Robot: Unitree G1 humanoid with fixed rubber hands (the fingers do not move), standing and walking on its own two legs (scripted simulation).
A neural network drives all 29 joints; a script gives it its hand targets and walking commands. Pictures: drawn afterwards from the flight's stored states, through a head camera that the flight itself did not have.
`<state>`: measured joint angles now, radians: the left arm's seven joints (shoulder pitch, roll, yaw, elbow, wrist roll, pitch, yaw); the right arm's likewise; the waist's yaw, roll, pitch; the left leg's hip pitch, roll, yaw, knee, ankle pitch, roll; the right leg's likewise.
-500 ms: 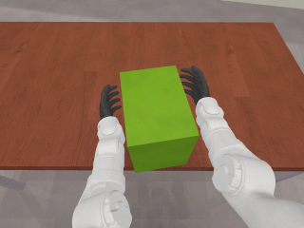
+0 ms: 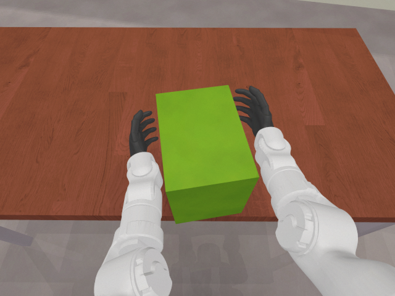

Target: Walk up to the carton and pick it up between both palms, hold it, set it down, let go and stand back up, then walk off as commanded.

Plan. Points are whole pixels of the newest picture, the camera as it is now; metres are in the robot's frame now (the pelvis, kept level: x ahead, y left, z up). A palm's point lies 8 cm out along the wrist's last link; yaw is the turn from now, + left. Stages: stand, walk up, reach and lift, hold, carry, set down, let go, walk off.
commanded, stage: set down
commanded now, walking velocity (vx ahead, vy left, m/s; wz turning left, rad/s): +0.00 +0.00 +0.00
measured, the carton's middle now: (201, 157) +0.41 +0.06 -0.02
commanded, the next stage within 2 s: none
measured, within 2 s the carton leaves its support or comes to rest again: neither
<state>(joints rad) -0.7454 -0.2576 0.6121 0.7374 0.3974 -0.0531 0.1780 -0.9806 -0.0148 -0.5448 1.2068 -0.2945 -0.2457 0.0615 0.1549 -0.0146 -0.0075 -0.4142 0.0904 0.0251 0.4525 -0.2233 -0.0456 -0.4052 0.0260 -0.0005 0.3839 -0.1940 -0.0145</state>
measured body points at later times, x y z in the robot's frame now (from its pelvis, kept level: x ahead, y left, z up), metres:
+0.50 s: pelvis +0.00 +0.00 +0.00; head +0.10 +0.01 +0.44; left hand +0.39 +0.19 +0.03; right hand +0.48 -0.05 +0.06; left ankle -0.03 +0.15 -0.74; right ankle -0.02 -0.11 -0.74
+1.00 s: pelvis +0.01 -0.01 +0.00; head +0.09 -0.02 +0.44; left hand +0.40 +0.20 +0.03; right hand +0.49 -0.05 +0.07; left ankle -0.03 +0.15 -0.74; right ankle -0.02 -0.11 -0.74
